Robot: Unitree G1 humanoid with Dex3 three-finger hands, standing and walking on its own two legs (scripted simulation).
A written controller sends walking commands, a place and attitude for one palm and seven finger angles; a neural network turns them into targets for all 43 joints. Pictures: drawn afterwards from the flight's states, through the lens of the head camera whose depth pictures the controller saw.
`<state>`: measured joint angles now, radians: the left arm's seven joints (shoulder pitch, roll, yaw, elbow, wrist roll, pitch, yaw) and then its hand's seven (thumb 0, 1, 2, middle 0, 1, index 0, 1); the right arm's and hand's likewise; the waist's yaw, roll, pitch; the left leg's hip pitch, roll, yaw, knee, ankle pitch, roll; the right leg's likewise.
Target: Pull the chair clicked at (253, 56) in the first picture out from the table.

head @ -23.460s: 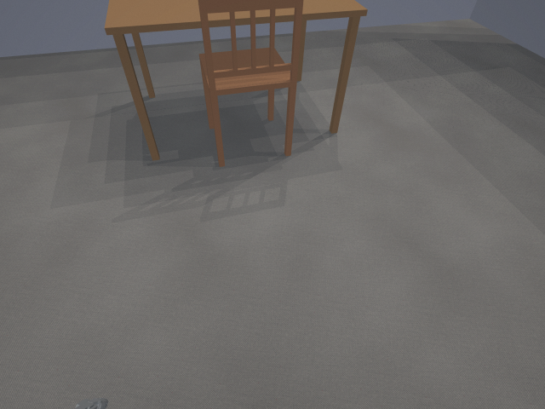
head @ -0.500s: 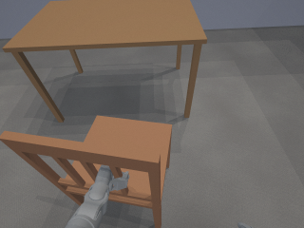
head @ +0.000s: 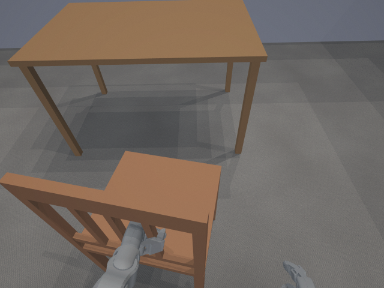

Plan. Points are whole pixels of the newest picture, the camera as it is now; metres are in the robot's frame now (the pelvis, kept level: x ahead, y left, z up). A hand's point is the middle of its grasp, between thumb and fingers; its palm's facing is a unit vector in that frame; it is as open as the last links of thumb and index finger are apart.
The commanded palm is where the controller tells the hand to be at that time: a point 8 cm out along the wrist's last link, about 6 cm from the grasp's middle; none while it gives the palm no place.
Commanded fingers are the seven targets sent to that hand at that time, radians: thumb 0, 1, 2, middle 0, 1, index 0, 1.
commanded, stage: open the thumb and straighten the fingers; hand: left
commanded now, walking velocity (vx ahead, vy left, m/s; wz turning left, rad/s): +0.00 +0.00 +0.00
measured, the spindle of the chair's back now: (121, 232) +0.27 +0.20 -0.10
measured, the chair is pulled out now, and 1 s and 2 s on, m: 0.66 0.66 0.66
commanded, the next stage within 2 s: draw the fingers out of the gap in 0.80 s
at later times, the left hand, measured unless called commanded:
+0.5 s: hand (154, 237) +0.25 +0.11 -0.07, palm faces -0.11 -0.98 -0.14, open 13.1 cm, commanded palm +0.23 +0.16 -0.05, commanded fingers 0.00 -0.55 0.20 -0.17 -0.51 -0.17 -0.51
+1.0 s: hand (153, 248) +0.22 +0.11 -0.07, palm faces -0.10 -0.99 -0.14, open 17.4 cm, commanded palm +0.20 +0.16 -0.05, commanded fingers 0.00 -0.55 0.20 0.00 0.00 0.00 0.00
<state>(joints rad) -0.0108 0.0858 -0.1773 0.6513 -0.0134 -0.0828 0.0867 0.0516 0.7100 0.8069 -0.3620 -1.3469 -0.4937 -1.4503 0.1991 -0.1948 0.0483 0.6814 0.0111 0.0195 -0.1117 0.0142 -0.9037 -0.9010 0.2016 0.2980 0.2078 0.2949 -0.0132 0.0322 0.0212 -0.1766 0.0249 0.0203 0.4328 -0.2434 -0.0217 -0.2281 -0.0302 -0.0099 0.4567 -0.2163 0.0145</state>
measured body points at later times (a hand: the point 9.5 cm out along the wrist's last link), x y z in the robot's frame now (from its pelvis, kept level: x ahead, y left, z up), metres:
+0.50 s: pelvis +0.01 -0.01 -0.03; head +0.04 -0.03 +0.42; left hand +0.25 +0.16 -0.06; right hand +0.16 -0.25 -0.13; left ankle -0.01 +0.13 -0.74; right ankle +0.02 -0.13 -0.74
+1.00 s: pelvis +0.02 -0.01 -0.05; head +0.05 -0.03 +0.40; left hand +0.23 +0.16 -0.06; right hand +0.19 -0.25 -0.13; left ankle -0.01 +0.13 -0.74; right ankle +0.02 -0.13 -0.74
